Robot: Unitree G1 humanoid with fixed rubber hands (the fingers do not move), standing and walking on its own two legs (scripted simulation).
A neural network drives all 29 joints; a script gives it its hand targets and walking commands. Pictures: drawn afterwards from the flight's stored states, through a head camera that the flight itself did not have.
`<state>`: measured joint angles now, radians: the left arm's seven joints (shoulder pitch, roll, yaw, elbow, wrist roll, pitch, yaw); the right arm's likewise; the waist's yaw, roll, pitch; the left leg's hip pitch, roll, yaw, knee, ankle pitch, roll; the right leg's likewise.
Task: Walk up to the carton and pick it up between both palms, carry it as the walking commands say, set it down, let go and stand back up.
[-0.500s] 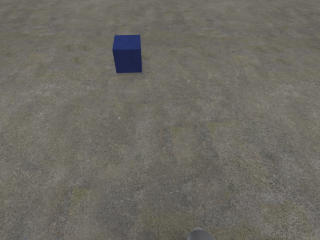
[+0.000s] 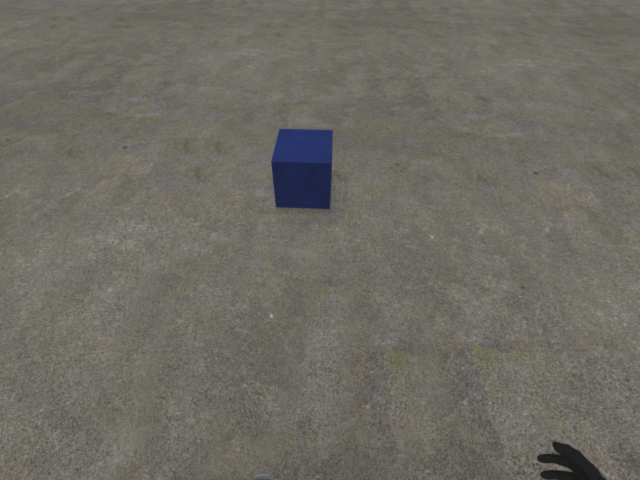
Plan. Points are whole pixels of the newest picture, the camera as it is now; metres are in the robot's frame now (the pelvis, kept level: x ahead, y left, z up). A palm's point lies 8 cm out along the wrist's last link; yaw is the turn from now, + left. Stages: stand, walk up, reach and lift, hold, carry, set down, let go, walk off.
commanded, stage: walk up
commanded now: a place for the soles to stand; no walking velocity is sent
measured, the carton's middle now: (304, 168) +1.66 +0.17 -0.63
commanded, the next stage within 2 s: none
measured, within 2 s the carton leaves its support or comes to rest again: neither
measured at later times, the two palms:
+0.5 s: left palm (133, 306) +0.42 +0.37 -0.09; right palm (518, 421) +0.27 -0.27 -0.12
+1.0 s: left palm (123, 254) +0.58 +0.46 -0.12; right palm (441, 240) +0.61 -0.21 -0.09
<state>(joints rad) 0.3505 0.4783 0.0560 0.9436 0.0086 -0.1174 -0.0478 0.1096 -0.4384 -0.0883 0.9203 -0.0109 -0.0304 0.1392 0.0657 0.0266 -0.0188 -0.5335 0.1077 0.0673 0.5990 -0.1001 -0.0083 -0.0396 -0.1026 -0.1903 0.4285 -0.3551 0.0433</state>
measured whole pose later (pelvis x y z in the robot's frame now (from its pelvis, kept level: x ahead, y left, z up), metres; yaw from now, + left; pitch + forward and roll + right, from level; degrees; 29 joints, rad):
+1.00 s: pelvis +0.52 +0.12 -0.02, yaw -3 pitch -2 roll +0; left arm 0.31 0.47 0.05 0.95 0.00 -0.06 -0.02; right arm 0.20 -0.42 -0.09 0.87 -0.01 -0.08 0.07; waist 0.00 -0.04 0.01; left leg -0.41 0.05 0.11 0.68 -0.26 0.03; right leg -0.43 -0.07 0.01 1.14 -0.40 -0.04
